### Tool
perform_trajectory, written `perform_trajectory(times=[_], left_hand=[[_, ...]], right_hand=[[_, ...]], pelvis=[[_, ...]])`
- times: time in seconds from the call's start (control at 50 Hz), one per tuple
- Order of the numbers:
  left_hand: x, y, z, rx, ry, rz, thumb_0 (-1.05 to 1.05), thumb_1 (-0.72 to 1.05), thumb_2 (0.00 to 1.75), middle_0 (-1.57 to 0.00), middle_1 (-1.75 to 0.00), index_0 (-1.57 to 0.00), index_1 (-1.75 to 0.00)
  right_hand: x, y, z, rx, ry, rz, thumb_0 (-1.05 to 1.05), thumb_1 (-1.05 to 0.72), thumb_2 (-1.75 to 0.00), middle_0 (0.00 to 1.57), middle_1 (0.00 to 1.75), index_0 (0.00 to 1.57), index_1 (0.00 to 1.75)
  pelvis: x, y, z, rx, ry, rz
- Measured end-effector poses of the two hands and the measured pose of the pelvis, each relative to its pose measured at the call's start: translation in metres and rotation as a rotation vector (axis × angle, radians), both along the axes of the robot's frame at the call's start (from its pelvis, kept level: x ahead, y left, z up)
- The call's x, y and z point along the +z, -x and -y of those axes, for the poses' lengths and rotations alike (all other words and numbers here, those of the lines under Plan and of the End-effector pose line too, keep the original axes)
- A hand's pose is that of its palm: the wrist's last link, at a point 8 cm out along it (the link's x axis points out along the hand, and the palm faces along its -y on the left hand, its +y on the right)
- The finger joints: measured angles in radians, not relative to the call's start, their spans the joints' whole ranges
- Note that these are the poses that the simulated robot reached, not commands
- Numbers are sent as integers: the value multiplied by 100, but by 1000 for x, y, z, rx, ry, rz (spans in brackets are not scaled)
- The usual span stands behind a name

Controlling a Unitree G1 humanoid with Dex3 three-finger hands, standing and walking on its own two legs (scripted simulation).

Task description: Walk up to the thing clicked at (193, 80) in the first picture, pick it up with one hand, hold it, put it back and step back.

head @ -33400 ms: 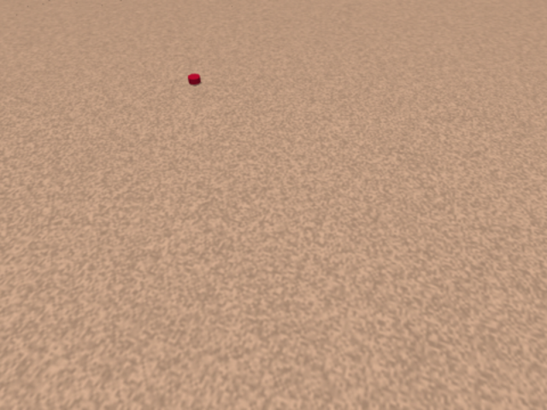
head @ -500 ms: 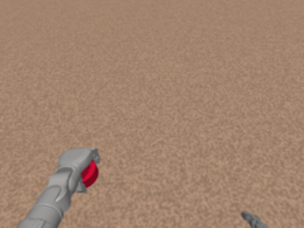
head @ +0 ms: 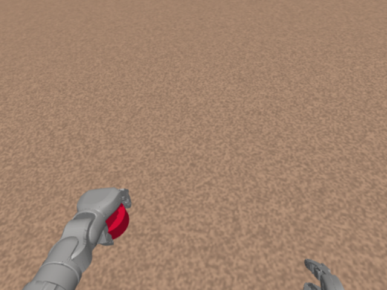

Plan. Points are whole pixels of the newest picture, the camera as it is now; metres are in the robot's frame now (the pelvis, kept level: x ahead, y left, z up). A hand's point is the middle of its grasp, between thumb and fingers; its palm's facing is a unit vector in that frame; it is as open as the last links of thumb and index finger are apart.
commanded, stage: hold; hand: left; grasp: from above
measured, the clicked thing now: (109, 219) +0.30 +0.23 -0.06
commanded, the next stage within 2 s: crouch in 0.56 s
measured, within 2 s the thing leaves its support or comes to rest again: neither
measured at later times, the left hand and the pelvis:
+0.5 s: hand (104, 218) +0.29 +0.23 -0.04, palm faces -0.46 -0.06 -0.89, open 10.4 cm; pelvis +0.01 +0.00 +0.00, yaw +0 degrees
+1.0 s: hand (108, 229) +0.29 +0.24 -0.09, palm faces -0.46 -0.04 -0.88, open 10.3 cm; pelvis +0.01 +0.00 -0.01, yaw +1 degrees
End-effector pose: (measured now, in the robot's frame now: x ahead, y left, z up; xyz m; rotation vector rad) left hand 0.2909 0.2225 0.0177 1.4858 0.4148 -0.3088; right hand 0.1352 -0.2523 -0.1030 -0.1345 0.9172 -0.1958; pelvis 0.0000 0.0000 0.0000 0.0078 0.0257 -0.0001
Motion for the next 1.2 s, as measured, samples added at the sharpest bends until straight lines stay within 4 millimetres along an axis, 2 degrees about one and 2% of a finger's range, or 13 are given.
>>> perform_trajectory(times=[0.24,0.66,0.82,0.9,1.02,1.1,1.2], left_hand=[[-3,0,-3,-3,1,-15,2,-8,63,-53,-65,-63,-67],[-2,-12,-7,1,-5,-2,2,-11,68,-53,-66,-64,-68],[-5,-13,-11,12,-7,-1,2,-7,63,-52,-66,-62,-68],[-21,-8,-12,9,-10,-9,2,-6,61,-52,-66,-63,-67],[-61,-5,-14,1,-44,-21,1,-6,59,-53,-65,-64,-66],[-95,-10,-16,-13,-67,-11,1,-6,58,-54,-64,-64,-66],[-144,-21,-18,-25,-83,12,0,-5,56,-54,-64,-65,-65]], right_hand=[[1,-6,-4,3,-2,-3,1,-90,-90,20,30,20,30],[0,-11,-4,-10,0,-40,1,-90,-90,20,30,20,30],[2,-14,-4,-14,0,-35,1,-90,-90,20,30,20,30],[0,-12,-3,-4,8,-48,1,-89,-90,20,30,20,30],[-15,2,4,19,38,-110,1,-89,-90,21,30,20,30],[-37,21,13,22,69,-162,1,-89,-90,21,30,20,30],[-76,52,23,2,107,-225,1,-89,-90,21,30,20,30]], pelvis=[[1,-3,-1,0,0,-2],[3,-15,-4,3,2,-10],[3,-17,-4,4,2,-14],[0,-15,-4,9,2,-31],[-14,-7,-3,22,8,-103],[-36,2,-3,30,18,-183],[-76,16,-4,30,30,-286]])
